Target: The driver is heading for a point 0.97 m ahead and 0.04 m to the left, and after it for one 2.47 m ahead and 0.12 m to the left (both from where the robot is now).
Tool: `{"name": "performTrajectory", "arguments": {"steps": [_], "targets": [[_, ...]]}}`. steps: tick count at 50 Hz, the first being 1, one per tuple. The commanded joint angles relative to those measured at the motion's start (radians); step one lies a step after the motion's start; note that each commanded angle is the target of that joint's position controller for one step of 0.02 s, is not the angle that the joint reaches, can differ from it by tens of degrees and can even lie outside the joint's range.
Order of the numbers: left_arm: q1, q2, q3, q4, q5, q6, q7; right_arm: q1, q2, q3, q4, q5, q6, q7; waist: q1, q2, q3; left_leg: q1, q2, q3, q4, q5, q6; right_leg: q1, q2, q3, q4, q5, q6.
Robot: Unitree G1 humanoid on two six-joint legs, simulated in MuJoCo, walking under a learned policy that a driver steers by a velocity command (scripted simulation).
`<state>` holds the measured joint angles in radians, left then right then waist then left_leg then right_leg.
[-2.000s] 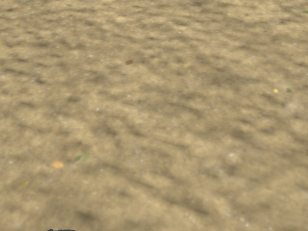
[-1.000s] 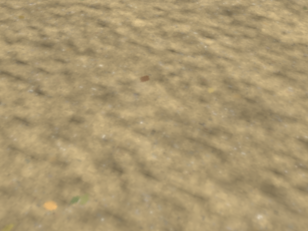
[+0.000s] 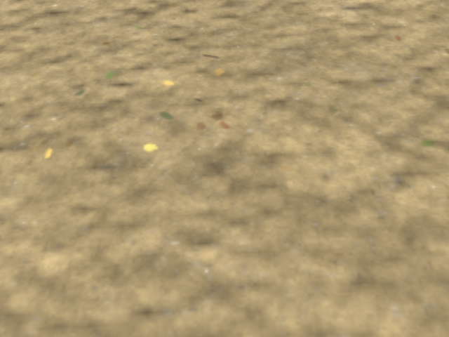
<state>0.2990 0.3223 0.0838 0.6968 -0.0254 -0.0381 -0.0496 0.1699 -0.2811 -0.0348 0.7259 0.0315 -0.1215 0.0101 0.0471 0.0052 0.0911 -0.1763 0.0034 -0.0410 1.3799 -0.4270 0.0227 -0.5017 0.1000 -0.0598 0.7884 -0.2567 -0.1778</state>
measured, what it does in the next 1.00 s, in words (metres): walks ahead, turning left: left foot, then right foot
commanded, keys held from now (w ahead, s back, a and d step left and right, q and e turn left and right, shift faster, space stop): w+e+shift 0.06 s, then e+shift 0.08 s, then shift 0.02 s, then q+shift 0.66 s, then shift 0.18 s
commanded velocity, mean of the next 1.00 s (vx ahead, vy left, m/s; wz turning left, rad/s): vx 0.29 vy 0.00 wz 0.19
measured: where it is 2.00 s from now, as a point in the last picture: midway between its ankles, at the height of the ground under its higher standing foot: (270, 263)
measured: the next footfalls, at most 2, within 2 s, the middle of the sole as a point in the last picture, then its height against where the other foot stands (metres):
left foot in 0.32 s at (229, 304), level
right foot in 0.80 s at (292, 298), level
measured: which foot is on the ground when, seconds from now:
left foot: up 0.00-0.30, down 0.32-0.82, up 0.84-1.00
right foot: down 0.00-0.32, up 0.34-0.78, down 0.80-1.00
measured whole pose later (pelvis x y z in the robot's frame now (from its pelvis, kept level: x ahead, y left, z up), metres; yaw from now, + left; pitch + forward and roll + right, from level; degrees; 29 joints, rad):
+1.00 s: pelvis +0.47 -0.03 +0.04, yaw +17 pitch +0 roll +1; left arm 0.12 0.26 0.05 0.68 0.02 0.00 0.03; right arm 0.23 -0.38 -0.10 0.63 0.02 0.06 -0.03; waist 0.01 0.05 0.05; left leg -0.53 -0.09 -0.18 1.18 -0.42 -0.09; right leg -0.28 0.03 0.06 0.45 -0.17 -0.03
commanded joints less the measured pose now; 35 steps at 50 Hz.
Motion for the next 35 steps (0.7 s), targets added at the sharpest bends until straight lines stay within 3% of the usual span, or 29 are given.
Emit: {"name": "performTrajectory", "arguments": {"steps": [1, 2, 4, 6, 7, 8, 9, 10, 12, 14, 15, 16, 17, 18, 19, 20, 21, 22, 23, 25, 26, 28, 30, 32, 35], "targets": [[0.095, 0.119, 0.028, -0.059, 0.015, -0.06, -0.007, -0.073, -0.103, -0.012, -0.163, -0.013, -0.063, -0.011, -0.047, 0.091, -0.112, -0.545, 0.031, -0.124, -0.014, 0.101, 0.037, 0.458, -0.282, 0.822, -0.559, -0.324, -0.173], [0.039, 0.115, 0.025, -0.076, 0.02, -0.063, 0.004, -0.037, -0.108, -0.019, -0.152, -0.029, -0.047, -0.009, -0.084, 0.065, -0.089, -0.478, 0.05, -0.139, -0.072, 0.13, 0.015, 0.351, -0.231, 0.737, -0.55, -0.244, -0.174], [0.005, 0.103, 0.019, -0.081, 0.006, -0.06, 0.025, -0.044, -0.123, -0.028, -0.149, -0.042, -0.022, -0.013, -0.099, 0.037, -0.037, -0.435, 0.067, -0.116, -0.213, 0.139, -0.031, 0.256, -0.176, 0.6, -0.566, -0.011, -0.161], [0.016, 0.101, 0.018, -0.071, -0.006, -0.05, 0.054, -0.16, -0.1, -0.021, -0.194, -0.062, -0.013, -0.017, -0.067, 0.046, 0.01, -0.388, 0.034, -0.042, -0.423, 0.212, -0.077, 0.155, -0.114, 0.456, -0.533, 0.354, -0.125], [0.015, 0.101, 0.02, -0.061, -0.009, -0.035, 0.069, -0.216, -0.063, -0.011, -0.215, -0.07, -0.012, -0.016, -0.049, 0.029, 0.017, -0.347, -0.001, -0.007, -0.551, 0.304, -0.09, 0.109, -0.064, 0.388, -0.487, 0.451, -0.089], [0.022, 0.102, 0.023, -0.046, -0.007, -0.017, 0.08, -0.24, -0.026, -0.002, -0.222, -0.071, -0.009, -0.01, -0.027, -0.004, -0.005, -0.29, -0.032, 0.028, -0.683, 0.417, -0.094, 0.088, -0.024, 0.324, -0.449, 0.477, -0.046], [0.069, 0.095, 0.023, -0.024, -0.001, -0.002, 0.088, -0.246, -0.013, 0.0, -0.219, -0.066, -0.01, -0.001, 0.016, -0.031, -0.052, -0.233, -0.056, 0.068, -0.776, 0.583, -0.094, 0.103, -0.023, 0.297, -0.441, 0.448, -0.009], [0.126, 0.082, 0.02, 0.002, 0.004, 0.005, 0.093, -0.256, -0.012, -0.002, -0.218, -0.056, -0.015, 0.01, 0.054, -0.054, -0.082, -0.186, -0.064, 0.076, -0.823, 0.717, -0.092, 0.126, -0.043, 0.304, -0.442, 0.383, 0.008], [0.182, 0.037, 0.006, 0.049, 0.005, 0.007, 0.099, -0.28, -0.025, -0.01, -0.223, -0.05, -0.023, 0.023, 0.085, -0.088, -0.082, -0.206, -0.05, 0.052, -0.892, 0.795, -0.069, 0.227, -0.081, 0.323, -0.394, 0.324, 0.017], [0.165, 0.035, 0.005, 0.062, 0.016, 0.004, 0.106, -0.231, -0.067, -0.031, -0.204, -0.046, -0.03, 0.028, 0.05, -0.108, -0.101, -0.212, -0.049, 0.041, -0.93, 0.749, -0.029, 0.349, -0.114, 0.333, -0.298, 0.397, 0.037], [0.127, 0.05, 0.01, 0.053, 0.026, 0.003, 0.106, -0.129, -0.096, -0.047, -0.167, -0.044, -0.035, 0.028, -0.004, -0.113, -0.141, -0.142, -0.073, 0.063, -0.932, 0.718, -0.011, 0.387, -0.118, 0.316, -0.21, 0.544, 0.054], [0.06, 0.059, 0.011, 0.037, 0.036, 0.0, 0.101, 0.034, -0.112, -0.059, -0.116, -0.038, -0.04, 0.032, -0.098, -0.11, -0.199, -0.008, -0.077, 0.078, -0.95, 0.756, 0.005, 0.385, -0.103, 0.26, -0.037, 0.664, 0.087], [0.023, 0.028, -0.002, 0.009, 0.057, -0.003, 0.094, 0.216, -0.134, -0.059, -0.067, -0.04, -0.042, 0.036, -0.171, -0.022, -0.319, 0.206, 0.033, -0.045, -0.895, 1.019, 0.033, 0.306, -0.063, 0.203, 0.277, 0.431, 0.134], [0.319, -0.061, -0.023, 0.03, 0.051, 0.001, 0.072, 0.143, -0.184, -0.05, -0.077, -0.072, -0.038, 0.042, 0.027, 0.325, -0.457, 0.538, 0.33, -0.571, -0.856, 1.216, 0.273, -0.033, 0.062, 0.171, 0.691, -0.421, 0.235], [0.354, 0.036, -0.027, 0.051, 0.036, 0.003, 0.057, 0.132, -0.172, -0.063, -0.097, -0.052, -0.021, 0.044, -0.022, 0.252, -0.557, 0.589, 0.358, -0.792, -0.953, 0.885, 0.345, -0.115, 0.022, 0.249, 0.766, -0.336, 0.241], [0.168, 0.099, -0.012, 0.008, 0.02, 0.01, 0.055, 0.038, -0.15, -0.064, -0.149, -0.033, 0.001, 0.033, -0.067, 0.132, -0.448, 0.481, 0.311, -0.723, -0.988, 0.546, 0.317, -0.176, -0.017, 0.257, 0.785, -0.255, 0.237], [-0.003, 0.12, -0.006, -0.039, 0.041, 0.014, 0.064, -0.005, -0.127, -0.056, -0.164, -0.026, 0.026, 0.025, -0.088, -0.038, -0.335, 0.29, 0.238, -0.633, -1.036, 0.364, 0.258, -0.177, -0.029, 0.226, 0.715, -0.193, 0.224], [-0.081, 0.105, -0.007, -0.076, 0.052, 0.018, 0.072, -0.015, -0.143, -0.054, -0.167, -0.026, 0.041, 0.016, -0.071, -0.073, -0.249, 0.143, 0.207, -0.61, -1.07, 0.327, 0.25, -0.183, -0.028, 0.22, 0.668, -0.165, 0.221], [-0.088, 0.086, -0.01, -0.093, 0.059, 0.024, 0.075, -0.011, -0.157, -0.058, -0.162, -0.031, 0.048, 0.01, -0.041, -0.058, -0.214, 0.041, 0.16, -0.573, -1.094, 0.329, 0.233, -0.134, -0.042, 0.231, 0.583, -0.147, 0.212], [-0.064, 0.04, -0.02, -0.086, 0.055, 0.024, 0.085, -0.016, -0.127, -0.055, -0.157, -0.028, 0.06, 0.005, -0.012, 0.018, -0.18, -0.043, 0.083, -0.472, -1.101, 0.408, 0.193, -0.079, -0.05, 0.215, 0.374, -0.154, 0.208], [-0.071, 0.021, -0.025, -0.081, 0.053, 0.021, 0.091, -0.006, -0.125, -0.057, -0.153, -0.024, 0.067, 0.001, -0.014, 0.038, -0.185, -0.06, 0.072, -0.449, -1.091, 0.501, 0.189, -0.057, -0.042, 0.2, 0.275, -0.171, 0.215], [-0.102, 0.009, -0.027, -0.082, 0.052, 0.019, 0.097, 0.03, -0.163, -0.073, -0.143, -0.022, 0.088, -0.015, -0.021, 0.054, -0.238, -0.064, 0.073, -0.462, -1.071, 0.574, 0.197, -0.01, -0.017, 0.198, 0.17, -0.151, 0.236], [-0.126, 0.027, -0.021, -0.076, 0.043, 0.027, 0.096, 0.023, -0.192, -0.087, -0.153, -0.008, 0.114, -0.03, -0.024, 0.074, -0.256, -0.082, 0.061, -0.479, -1.079, 0.405, 0.169, 0.018, -0.007, 0.214, 0.096, -0.066, 0.244], [-0.18, 0.032, -0.017, -0.082, 0.037, 0.03, 0.091, 0.02, -0.19, -0.091, -0.161, 0.002, 0.139, -0.043, -0.043, 0.106, -0.218, -0.123, 0.031, -0.496, -1.101, 0.206, 0.138, 0.042, 0.003, 0.223, 0.016, -0.01, 0.247], [-0.241, 0.031, -0.014, -0.089, 0.027, 0.013, 0.081, 0.041, -0.179, -0.097, -0.165, -0.006, 0.165, -0.055, -0.073, 0.16, -0.174, -0.129, 0.008, -0.538, -1.107, 0.074, 0.122, 0.094, 0.016, 0.233, -0.111, 0.008, 0.246]]}}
